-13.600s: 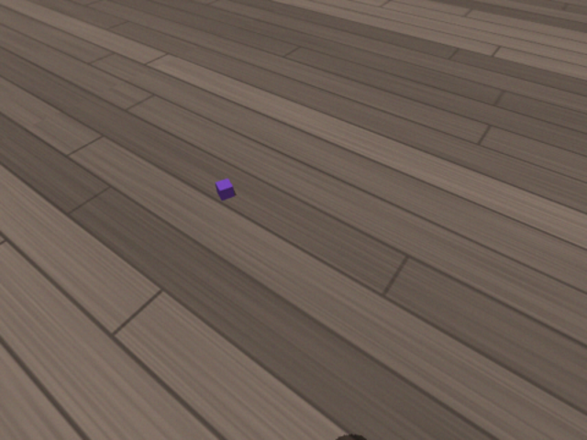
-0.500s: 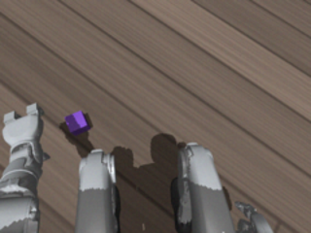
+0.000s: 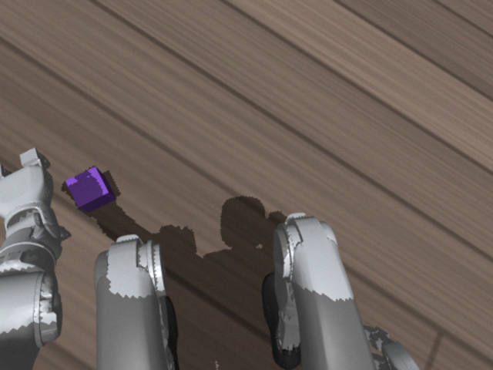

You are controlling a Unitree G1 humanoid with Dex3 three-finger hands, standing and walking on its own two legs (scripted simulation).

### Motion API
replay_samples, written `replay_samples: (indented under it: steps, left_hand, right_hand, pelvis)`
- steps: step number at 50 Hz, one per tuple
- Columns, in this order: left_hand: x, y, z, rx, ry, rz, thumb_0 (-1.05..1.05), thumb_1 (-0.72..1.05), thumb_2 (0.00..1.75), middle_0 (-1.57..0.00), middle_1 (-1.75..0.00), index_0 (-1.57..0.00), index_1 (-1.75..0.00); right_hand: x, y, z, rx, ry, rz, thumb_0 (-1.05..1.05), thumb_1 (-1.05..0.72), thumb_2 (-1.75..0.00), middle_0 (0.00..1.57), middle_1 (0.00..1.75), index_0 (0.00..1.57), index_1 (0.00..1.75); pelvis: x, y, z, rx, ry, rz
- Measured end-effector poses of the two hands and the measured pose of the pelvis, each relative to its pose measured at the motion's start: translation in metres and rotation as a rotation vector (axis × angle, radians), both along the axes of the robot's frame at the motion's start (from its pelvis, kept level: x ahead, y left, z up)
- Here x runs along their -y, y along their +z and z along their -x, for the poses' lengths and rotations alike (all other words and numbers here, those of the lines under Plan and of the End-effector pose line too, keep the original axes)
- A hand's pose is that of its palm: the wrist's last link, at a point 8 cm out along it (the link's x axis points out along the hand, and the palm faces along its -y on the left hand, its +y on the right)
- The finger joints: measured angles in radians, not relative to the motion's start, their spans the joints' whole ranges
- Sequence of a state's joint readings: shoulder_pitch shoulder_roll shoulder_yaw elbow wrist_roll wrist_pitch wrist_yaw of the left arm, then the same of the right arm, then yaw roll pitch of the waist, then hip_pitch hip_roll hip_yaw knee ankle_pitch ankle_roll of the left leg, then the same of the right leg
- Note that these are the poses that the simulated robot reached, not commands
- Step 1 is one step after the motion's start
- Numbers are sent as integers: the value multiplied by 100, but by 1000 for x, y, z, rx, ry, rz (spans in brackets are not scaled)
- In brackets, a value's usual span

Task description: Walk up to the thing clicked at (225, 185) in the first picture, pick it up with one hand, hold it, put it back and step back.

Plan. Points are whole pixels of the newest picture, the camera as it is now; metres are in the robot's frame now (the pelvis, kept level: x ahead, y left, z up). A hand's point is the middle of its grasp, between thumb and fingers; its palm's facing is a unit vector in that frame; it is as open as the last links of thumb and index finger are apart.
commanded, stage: rise first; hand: left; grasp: from above
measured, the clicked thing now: (92, 190) +0.46 +0.28 -0.32
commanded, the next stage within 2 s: none
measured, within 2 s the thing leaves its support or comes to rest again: neither
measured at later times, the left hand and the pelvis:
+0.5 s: hand (57, 203) +0.41 +0.30 -0.20, palm faces -0.38 -0.22 -0.90, open 14.0 cm; pelvis +0.01 +0.00 -0.02, yaw -1 degrees
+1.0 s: hand (60, 199) +0.42 +0.30 -0.21, palm faces -0.37 -0.22 -0.90, open 14.0 cm; pelvis +0.01 +0.00 -0.03, yaw -2 degrees
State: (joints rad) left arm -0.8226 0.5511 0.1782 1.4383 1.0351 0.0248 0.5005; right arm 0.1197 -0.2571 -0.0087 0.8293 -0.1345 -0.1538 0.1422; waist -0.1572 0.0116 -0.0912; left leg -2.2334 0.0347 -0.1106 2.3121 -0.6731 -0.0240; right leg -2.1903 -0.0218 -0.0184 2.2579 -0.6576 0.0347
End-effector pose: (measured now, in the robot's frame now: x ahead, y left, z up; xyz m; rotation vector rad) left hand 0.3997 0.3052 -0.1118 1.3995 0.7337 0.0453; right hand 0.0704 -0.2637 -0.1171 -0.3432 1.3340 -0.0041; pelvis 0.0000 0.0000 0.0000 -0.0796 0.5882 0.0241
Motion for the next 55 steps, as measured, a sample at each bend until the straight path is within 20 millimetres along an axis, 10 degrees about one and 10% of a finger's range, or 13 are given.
replay_samples:
  steps: [55]
  left_hand:
    - [2, -48, -26, 9, -9, 18, 0, -52, 97, -14, -101, -13, -101]
  right_hand:
    - [7, -19, 21, -87, 38, -24, 0, -92, -91, 20, 30, 20, 30]
  pelvis:
    - [-2, -35, -6, 17, -18, 27]
